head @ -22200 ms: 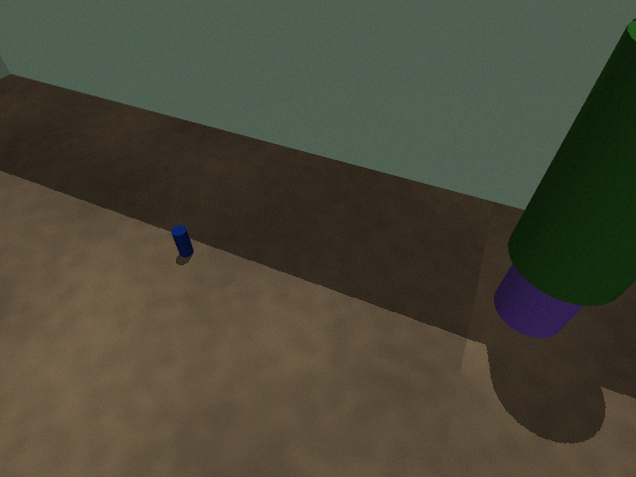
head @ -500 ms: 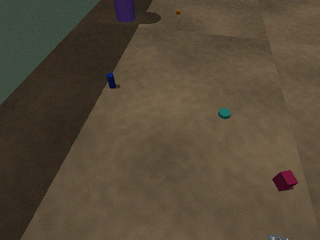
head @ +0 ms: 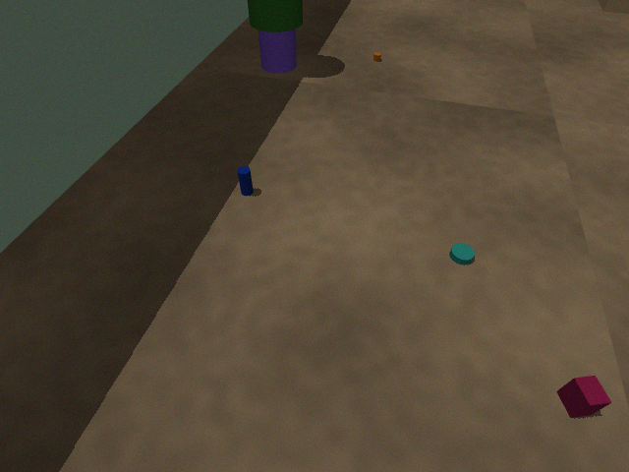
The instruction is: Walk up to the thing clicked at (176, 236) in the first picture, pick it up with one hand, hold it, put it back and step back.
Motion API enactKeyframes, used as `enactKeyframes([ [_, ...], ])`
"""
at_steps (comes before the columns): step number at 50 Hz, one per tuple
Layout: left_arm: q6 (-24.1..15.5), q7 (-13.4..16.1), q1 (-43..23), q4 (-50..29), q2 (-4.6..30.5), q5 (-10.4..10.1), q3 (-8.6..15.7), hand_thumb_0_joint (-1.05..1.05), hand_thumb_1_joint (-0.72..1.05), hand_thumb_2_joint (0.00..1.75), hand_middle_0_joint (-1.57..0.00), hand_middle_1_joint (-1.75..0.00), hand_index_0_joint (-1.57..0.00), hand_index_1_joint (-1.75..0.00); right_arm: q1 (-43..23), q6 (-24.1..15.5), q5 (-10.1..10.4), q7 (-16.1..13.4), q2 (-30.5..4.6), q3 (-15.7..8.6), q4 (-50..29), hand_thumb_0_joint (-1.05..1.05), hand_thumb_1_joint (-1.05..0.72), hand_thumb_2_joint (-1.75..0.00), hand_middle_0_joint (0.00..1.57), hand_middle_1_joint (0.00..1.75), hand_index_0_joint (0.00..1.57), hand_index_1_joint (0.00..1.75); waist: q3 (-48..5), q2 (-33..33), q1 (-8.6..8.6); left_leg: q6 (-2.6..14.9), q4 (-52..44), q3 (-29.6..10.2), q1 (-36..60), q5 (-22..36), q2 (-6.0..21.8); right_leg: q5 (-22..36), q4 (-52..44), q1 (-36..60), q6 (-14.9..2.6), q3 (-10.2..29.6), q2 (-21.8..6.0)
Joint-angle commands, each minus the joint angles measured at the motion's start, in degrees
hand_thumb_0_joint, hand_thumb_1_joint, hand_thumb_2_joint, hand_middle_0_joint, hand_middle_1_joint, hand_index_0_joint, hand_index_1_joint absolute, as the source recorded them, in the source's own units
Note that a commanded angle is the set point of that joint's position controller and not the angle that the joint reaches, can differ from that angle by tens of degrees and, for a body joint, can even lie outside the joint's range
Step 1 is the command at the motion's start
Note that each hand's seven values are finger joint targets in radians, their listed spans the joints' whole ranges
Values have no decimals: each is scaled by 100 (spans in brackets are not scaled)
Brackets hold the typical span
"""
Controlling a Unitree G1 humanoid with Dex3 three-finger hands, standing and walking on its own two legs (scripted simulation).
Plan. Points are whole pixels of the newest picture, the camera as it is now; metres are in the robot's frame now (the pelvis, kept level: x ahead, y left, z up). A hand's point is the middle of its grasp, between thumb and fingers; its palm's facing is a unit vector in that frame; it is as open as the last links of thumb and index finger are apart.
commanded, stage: stand
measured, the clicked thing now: (245, 181) +1.49 +0.27 -0.71
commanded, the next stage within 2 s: none
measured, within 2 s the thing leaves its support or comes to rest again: neither
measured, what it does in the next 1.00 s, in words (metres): stands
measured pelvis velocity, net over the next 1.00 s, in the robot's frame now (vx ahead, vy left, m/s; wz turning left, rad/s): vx -0.01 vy -0.01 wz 0.04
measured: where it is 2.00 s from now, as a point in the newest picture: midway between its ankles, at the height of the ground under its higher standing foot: outside the picture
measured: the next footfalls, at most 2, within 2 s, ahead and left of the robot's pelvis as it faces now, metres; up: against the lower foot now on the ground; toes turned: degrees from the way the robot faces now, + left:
none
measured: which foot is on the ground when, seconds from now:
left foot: down 0.00-1.00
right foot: down 0.00-1.00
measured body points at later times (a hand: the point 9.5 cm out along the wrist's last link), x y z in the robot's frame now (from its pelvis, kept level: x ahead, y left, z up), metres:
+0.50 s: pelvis -0.01 +0.00 +0.00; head +0.00 -0.01 +0.45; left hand +0.07 +0.30 -0.13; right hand +0.07 -0.31 -0.13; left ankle -0.04 +0.11 -0.74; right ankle +0.02 -0.14 -0.74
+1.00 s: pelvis -0.01 -0.01 +0.00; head +0.00 -0.01 +0.45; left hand +0.06 +0.30 -0.13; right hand +0.06 -0.31 -0.13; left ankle -0.04 +0.11 -0.74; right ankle +0.02 -0.14 -0.74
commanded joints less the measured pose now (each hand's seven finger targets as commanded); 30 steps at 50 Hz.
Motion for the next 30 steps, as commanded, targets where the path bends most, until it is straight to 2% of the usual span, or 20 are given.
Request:
enactKeyframes([
  [1, -153, 71, -248, -336, 1135, -2, 194, 0, 90, 90, -20, -30, -20, -30, -224, -126, 26, -84, -1276, -245, -324, 0, -90, -90, 20, 30, 20, 30, -589, 100, -33, 130, -381, -499, 384, 1190, 660, 1828, -89, -83, -278, 110, -503],
  [3, -161, 80, -248, -332, 1164, 5, 200, 0, 90, 90, -20, -30, -20, -30, -200, -123, 32, -87, -1293, -257, -322, 0, -90, -90, 20, 30, 20, 30, -647, 72, -50, 133, -349, -517, 421, 1321, 660, 1913, -95, -19, -277, 106, -531],
  [13, -162, 67, -248, -313, 1194, 10, 162, 0, 90, 90, -20, -30, -20, -30, -244, -105, 23, -57, -1249, -220, -281, 0, -90, -90, 20, 30, 20, 30, -316, -3, -25, 134, -514, -608, 67, 424, 589, 1207, -393, -111, -276, 188, -567],
  [23, -183, 62, -232, -332, 1184, 8, 157, 0, 90, 90, -20, -30, -20, -30, -118, -134, 17, -56, -1288, -226, -238, 0, -90, -90, 20, 30, 20, 30, -563, 6, -22, 125, -473, -649, 258, 826, 622, 1489, -349, -17, -292, 158, -626],
  [27, -173, 57, -192, -325, 1194, -1, 153, 0, 90, 90, -20, -30, -20, -30, -109, -143, 22, -60, -1303, -216, -215, 0, -90, -90, 20, 30, 20, 30, -526, 85, 7, 120, -506, -655, 248, 848, 624, 1451, -347, -41, -297, 136, -616],
  [30, -155, 64, -235, -320, 1188, 6, 142, 0, 90, 90, -20, -30, -20, -30, -112, -141, 26, -60, -1277, -208, -200, 0, -90, -90, 20, 30, 20, 30, -406, 42, 2, 98, -534, -717, 107, 611, 620, 1178, -360, -68, -296, 121, -598],
])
